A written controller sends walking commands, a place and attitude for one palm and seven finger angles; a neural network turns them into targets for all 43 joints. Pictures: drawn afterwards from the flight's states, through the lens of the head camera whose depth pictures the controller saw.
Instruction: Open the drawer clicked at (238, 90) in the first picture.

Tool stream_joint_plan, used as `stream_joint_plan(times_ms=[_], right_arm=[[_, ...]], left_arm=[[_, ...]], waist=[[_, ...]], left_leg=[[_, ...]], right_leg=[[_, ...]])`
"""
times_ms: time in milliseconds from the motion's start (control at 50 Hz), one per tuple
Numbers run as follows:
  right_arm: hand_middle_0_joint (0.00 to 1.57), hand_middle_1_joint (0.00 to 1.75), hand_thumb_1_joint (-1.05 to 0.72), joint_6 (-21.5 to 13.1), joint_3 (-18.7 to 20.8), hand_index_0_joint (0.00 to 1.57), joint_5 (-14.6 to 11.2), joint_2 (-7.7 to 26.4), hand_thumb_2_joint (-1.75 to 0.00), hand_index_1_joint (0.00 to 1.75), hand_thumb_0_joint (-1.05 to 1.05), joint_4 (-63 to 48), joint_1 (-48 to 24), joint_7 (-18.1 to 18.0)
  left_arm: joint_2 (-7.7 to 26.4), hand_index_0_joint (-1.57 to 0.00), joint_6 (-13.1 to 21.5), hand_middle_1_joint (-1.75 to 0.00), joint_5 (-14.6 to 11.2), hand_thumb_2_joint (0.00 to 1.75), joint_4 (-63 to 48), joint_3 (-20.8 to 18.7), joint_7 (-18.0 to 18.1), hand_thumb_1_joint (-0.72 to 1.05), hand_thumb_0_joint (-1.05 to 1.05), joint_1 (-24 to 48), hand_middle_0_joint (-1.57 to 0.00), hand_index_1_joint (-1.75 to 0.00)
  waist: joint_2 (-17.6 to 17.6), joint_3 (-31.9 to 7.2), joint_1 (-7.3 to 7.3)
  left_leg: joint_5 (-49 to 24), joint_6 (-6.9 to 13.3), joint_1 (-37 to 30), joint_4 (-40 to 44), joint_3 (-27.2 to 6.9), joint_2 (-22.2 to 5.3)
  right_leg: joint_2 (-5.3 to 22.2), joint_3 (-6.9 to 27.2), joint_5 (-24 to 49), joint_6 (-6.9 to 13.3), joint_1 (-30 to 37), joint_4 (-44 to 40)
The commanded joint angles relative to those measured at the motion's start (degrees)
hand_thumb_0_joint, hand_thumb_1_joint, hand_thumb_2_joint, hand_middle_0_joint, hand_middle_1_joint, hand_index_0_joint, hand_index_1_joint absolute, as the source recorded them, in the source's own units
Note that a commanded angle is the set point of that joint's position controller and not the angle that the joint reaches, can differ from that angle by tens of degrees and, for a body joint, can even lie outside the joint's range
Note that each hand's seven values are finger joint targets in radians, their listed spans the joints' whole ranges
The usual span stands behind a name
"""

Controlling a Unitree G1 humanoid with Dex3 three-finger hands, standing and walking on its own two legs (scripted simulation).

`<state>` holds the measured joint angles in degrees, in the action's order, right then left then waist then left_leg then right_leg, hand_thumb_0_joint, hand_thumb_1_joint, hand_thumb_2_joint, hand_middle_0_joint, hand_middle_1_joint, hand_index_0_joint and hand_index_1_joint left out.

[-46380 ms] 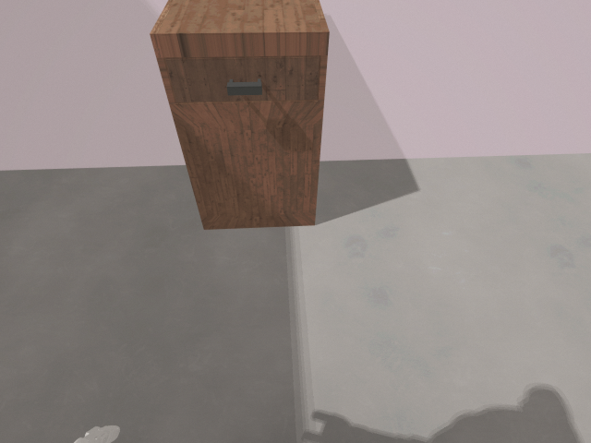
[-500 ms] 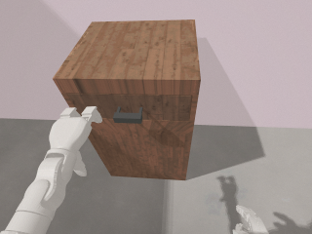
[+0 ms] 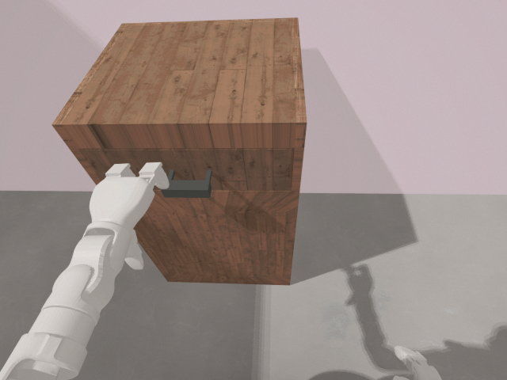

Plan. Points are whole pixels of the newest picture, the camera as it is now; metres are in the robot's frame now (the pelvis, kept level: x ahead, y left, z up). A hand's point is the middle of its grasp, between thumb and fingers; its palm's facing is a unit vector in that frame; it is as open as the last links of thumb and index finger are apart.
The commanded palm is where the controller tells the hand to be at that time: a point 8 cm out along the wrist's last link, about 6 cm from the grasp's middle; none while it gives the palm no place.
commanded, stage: move the hooked fingers above the handle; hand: left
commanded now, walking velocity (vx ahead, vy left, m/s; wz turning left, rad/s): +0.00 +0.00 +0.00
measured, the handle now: (188, 181) +0.51 +0.21 -0.06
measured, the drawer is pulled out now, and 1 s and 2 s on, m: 0.00 0.00 0.00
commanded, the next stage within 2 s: lower the fingers behind the handle in 1.78 s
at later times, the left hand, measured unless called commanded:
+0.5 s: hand (156, 203) +0.39 +0.22 +0.03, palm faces -0.03 -0.03 -1.00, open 13.8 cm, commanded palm +0.39 +0.22 +0.08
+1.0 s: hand (181, 183) +0.46 +0.20 +0.00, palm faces -0.04 -0.02 -1.00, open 13.8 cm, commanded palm +0.44 +0.21 +0.06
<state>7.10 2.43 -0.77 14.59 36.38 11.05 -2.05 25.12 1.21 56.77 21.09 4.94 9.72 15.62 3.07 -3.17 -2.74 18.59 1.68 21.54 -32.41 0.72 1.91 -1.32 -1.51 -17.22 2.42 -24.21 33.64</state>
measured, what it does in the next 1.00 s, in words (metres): stands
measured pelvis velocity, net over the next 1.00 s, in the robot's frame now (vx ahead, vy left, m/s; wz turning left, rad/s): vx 0.00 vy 0.01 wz -0.02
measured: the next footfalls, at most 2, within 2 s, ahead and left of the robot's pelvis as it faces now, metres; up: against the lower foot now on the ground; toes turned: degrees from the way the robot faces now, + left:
none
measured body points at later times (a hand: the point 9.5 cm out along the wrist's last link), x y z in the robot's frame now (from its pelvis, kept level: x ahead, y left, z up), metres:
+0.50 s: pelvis +0.00 +0.00 -0.01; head +0.05 -0.02 +0.44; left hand +0.39 +0.22 +0.08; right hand +0.12 -0.25 -0.14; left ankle -0.03 +0.10 -0.73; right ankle -0.01 -0.09 -0.73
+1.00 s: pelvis +0.00 +0.01 -0.02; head +0.08 +0.00 +0.42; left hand +0.46 +0.20 +0.05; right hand +0.01 -0.26 -0.15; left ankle -0.03 +0.10 -0.73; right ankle -0.01 -0.09 -0.73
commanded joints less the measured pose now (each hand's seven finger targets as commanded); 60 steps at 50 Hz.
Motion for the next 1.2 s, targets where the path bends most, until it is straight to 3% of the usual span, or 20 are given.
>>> stream_joint_plan(times_ms=[0, 40, 100, 160, 200, 240, 280, 340, 440, 540, 600, 660, 740, 780, 840, 960, 980, 1020, 1080, 1180], right_arm=[[0.2, 0.3, -0.9, -1.9, 2.28, 0.2, -0.1, 6.6, -0.9, 0.3, 0.0, -6.94, -1.98, -0.38], [0.2, 0.3, -0.9, -1.76, 2.33, 0.2, -0.26, 6.31, -0.9, 0.3, 0.0, -6.89, -1.77, -0.2], [0.2, 0.3, -0.9, -1.64, 2.6, 0.2, -0.23, 6.73, -0.9, 0.3, 0.0, -6.68, -1.25, -0.05], [0.2, 0.3, -0.9, -1.49, 2.69, 0.2, -0.35, 6.55, -0.9, 0.3, 0.0, -6.59, -0.73, 0.03], [0.2, 0.3, -0.9, -1.36, 2.68, 0.2, -0.37, 6.94, -0.9, 0.3, 0.0, -6.34, -0.45, -0.17], [0.2, 0.3, -0.9, -1.37, 2.65, 0.2, -0.44, 6.64, -0.9, 0.3, 0.0, -6.42, -0.12, -0.18], [0.2, 0.3, -0.9, -1.32, 2.77, 0.2, -0.33, 6.71, -0.9, 0.3, 0.0, -6.01, 0.62, -0.33], [0.2, 0.3, -0.9, -1.4, 2.82, 0.2, -0.49, 6.69, -0.9, 0.3, 0.0, -5.5, 1.44, -0.45], [0.2, 0.3, -0.9, -1.58, 3.31, 0.2, -0.15, 6.54, -0.9, 0.3, 0.0, -4.58, 3.98, -0.39], [0.2, 0.3, -0.9, -1.36, 3.32, 0.2, 0.01, 6.74, -0.9, 0.3, 0.0, -3.76, 5.63, -0.04], [0.2, 0.3, -0.9, -1.1, 3.22, 0.2, 0.17, 7.35, -0.9, 0.3, 0.0, -3.54, 6.96, -0.1], [0.2, 0.3, -0.9, -1.07, 3.4, 0.2, 0.24, 7.16, -0.9, 0.3, 0.0, -3.51, 8.1, 0.26], [0.2, 0.3, -0.9, -1.18, 3.76, 0.2, 0.42, 7.46, -0.9, 0.3, 0.0, -2.65, 10.25, 0.5], [0.2, 0.3, -0.9, -1.19, 4.07, 0.2, 0.64, 7.67, -0.9, 0.3, 0.0, -2.27, 11.2, 0.54], [0.2, 0.3, -0.9, -1.37, 4.15, 0.2, 0.74, 7.84, -0.9, 0.3, 0.0, -1.36, 12.3, 0.74], [0.2, 0.3, -0.9, -1.58, 4.38, 0.2, 1.41, 8.33, -0.9, 0.3, 0.0, -0.38, 14.19, 1.37], [0.2, 0.3, -0.9, -1.51, 4.39, 0.2, 1.42, 8.35, -0.9, 0.3, 0.0, -0.44, 14.41, 1.46], [0.2, 0.3, -0.9, -1.36, 4.53, 0.2, 1.55, 8.17, -0.9, 0.3, 0.0, -0.99, 14.32, 1.76], [0.2, 0.3, -0.9, -1.0, 4.42, 0.2, 1.2, 8.24, -0.9, 0.3, 0.0, -1.34, 13.73, 1.81], [0.2, 0.3, -0.9, -0.94, 4.13, 0.2, 0.76, 8.32, -0.9, 0.3, 0.0, -1.62, 12.96, 1.12]], left_arm=[[14.21, -0.3, 0.59, -1.2, 0.09, 0.3, -9.52, -9.08, 3.56, -0.5, 0.0, 18.8, -0.3, -1.2], [11.82, -0.3, 0.4, -1.2, 0.25, 0.3, -8.64, -6.8, 4.06, -0.5, 0.0, 19.24, -0.3, -1.2], [12.74, -0.3, -0.01, -1.2, 0.74, 0.3, -7.45, -7.66, 4.68, -0.5, 0.0, 20.25, -0.3, -1.2], [10.93, -0.3, -0.61, -1.2, 0.86, 0.3, -5.67, -6.09, 5.1, -0.5, 0.0, 20.47, -0.3, -1.2], [12.88, -0.3, -0.82, -1.2, 1.06, 0.3, -3.85, -7.64, 5.37, -0.5, 0.0, 21.8, -0.3, -1.2], [11.02, -0.3, -0.75, -1.2, 1.37, 0.3, -3.12, -5.65, 5.51, -0.5, 0.0, 23.66, -0.3, -1.2], [12.68, -0.3, -0.51, -1.2, 1.76, 0.3, -1.37, -7.3, 5.87, -0.5, 0.0, 24.02, -0.3, -1.2], [9.69, -0.3, -0.15, -1.2, 2.19, 0.3, 1.51, -3.94, 6.14, -0.5, 0.0, 29.8, -0.3, -1.2], [8.62, -0.3, 1.27, -1.2, 3.04, 0.3, 5.73, -2.48, 7.45, -0.5, 0.0, 36.86, -0.3, -1.2], [8.34, -0.3, 1.01, -1.2, 3.77, 0.3, 13.0, -2.46, 9.36, -0.5, 0.0, 40.34, -0.3, -1.2], [12.2, -0.3, 0.13, -1.2, 4.14, 0.3, 17.36, -5.79, 10.27, -0.5, 0.0, 41.53, -0.3, -1.2], [9.63, -0.3, -0.1, -1.2, 4.53, 0.3, 18.35, -3.35, 10.7, -0.5, 0.0, 44.04, -0.3, -1.2], [8.12, -0.3, -0.14, -1.2, 4.65, 0.3, 21.61, -2.22, 11.08, -0.5, 0.0, 47.01, -0.3, -1.2], [10.38, -0.3, 0.36, -1.2, 4.8, 0.3, 22.05, -4.29, 11.59, -0.5, 0.0, 47.04, -0.3, -1.2], [9.0, -0.3, 0.39, -1.2, 5.12, 0.3, 24.67, -3.2, 12.46, -0.5, 0.0, 49.35, -0.3, -1.2], [11.11, -0.3, -0.7, -1.2, 5.6, 0.3, 27.02, -5.11, 14.67, -0.5, 0.0, 52.27, -0.3, -1.2], [12.48, -0.3, -0.82, -1.2, 5.82, 0.3, 26.55, -6.25, 14.75, -0.5, 0.0, 51.76, -0.3, -1.2], [11.64, -0.3, -1.09, -1.2, 5.58, 0.3, 25.68, -6.27, 14.64, -0.5, 0.0, 49.67, -0.3, -1.2], [10.17, -0.3, -1.91, -1.2, 5.31, 0.3, 26.23, -5.26, 14.23, -0.5, 0.0, 47.03, -0.3, -1.2], [11.58, -0.3, -1.37, -1.2, 5.42, 0.3, 25.12, -5.42, 13.76, -0.5, 0.0, 47.63, -0.3, -1.2]], waist=[[-4.3, -20.12, 0.25], [-3.49, -19.21, 0.57], [-3.09, -19.98, 0.56], [-4.16, -19.72, 1.06], [-4.72, -19.64, 1.11], [-3.85, -19.81, 1.4], [-4.2, -20.36, 1.25], [-3.29, -18.07, 3.18], [-2.42, -21.41, 4.3], [-2.25, -21.19, 4.78], [-4.73, -22.78, 4.6], [-2.1, -24.29, 5.2], [-2.82, -24.34, 6.74], [-2.69, -27.16, 6.47], [-2.77, -24.56, 7.85], [-0.33, -28.37, 7.89], [-0.02, -30.06, 7.15], [0.98, -32.13, 6.2], [-1.73, -28.31, 6.43], [-3.28, -25.45, 6.92]], left_leg=[[-22.6, 0.92, -2.28, 0.99, 0.3, 1.11], [-22.01, 0.88, -2.06, 0.94, 0.49, 1.12], [-22.89, 0.84, -2.01, 0.5, 0.56, 1.04], [-22.5, 0.86, -1.54, 0.29, 0.75, 0.94], [-21.27, 0.92, -0.44, 0.37, 0.86, 1.05], [-21.28, 0.99, -0.51, 0.19, 0.93, 1.1], [-21.69, 1.01, -0.48, -0.25, 0.94, 1.06], [-19.53, 0.97, -0.61, -0.64, 0.66, 0.86], [-19.54, 0.98, -1.46, -2.2, 0.1, 0.85], [-19.39, 0.8, 0.81, -2.93, -0.08, 0.75], [-18.75, 0.99, 3.54, -3.2, 0.0, 0.86], [-20.37, 0.89, 2.67, -3.72, 0.21, 0.55], [-20.99, 1.0, 2.87, -4.56, -0.05, 0.17], [-21.93, 1.0, 2.66, -5.26, -0.02, 0.14], [-20.85, 1.0, 4.07, -5.68, -0.27, -0.1], [-23.06, 0.86, 4.1, -7.04, -0.23, -0.28], [-24.19, 0.74, 3.76, -7.04, -0.28, -0.35], [-27.74, 0.62, 2.38, -7.12, -0.35, -0.6], [-25.76, 0.85, 3.93, -6.28, 0.15, -0.76], [-21.62, 1.21, 5.03, -4.94, 0.4, -0.6]], right_leg=[[0.45, 3.19, 24.53, -0.16, 14.31, -1.3], [0.58, 2.91, 23.78, -0.18, 12.94, -1.14], [0.27, 3.07, 24.43, -0.01, 12.77, -0.74], [0.39, 2.89, 24.71, -0.17, 12.23, -0.5], [0.36, 3.14, 23.95, -0.22, 12.63, -0.67], [0.45, 2.98, 23.79, -0.17, 11.87, -0.39], [0.27, 2.91, 23.87, -0.08, 11.72, -0.1], [0.12, 2.17, 20.0, -0.01, 7.38, -0.35], [-0.05, 1.78, 18.47, 0.13, 5.01, 0.65], [-0.25, 1.49, 18.11, 0.31, 2.92, 1.6], [-0.35, 1.78, 18.68, 0.2, 4.74, 1.99], [-0.45, 1.6, 19.54, 0.29, 3.32, 2.6], [-0.76, 1.42, 19.5, 0.17, 1.39, 2.93], [-0.81, 1.78, 20.48, 0.1, 2.17, 3.44], [-1.04, 1.35, 18.91, 0.14, -0.71, 3.54], [-1.32, 1.36, 20.03, 0.16, -1.3, 4.87], [-1.32, 1.27, 20.66, 0.25, -0.45, 5.3], [-1.36, 1.23, 22.6, 0.26, 0.77, 5.6], [-1.4, 1.23, 21.92, 0.07, 1.06, 4.43], [-1.18, 1.48, 20.0, 0.0, 1.73, 3.15]])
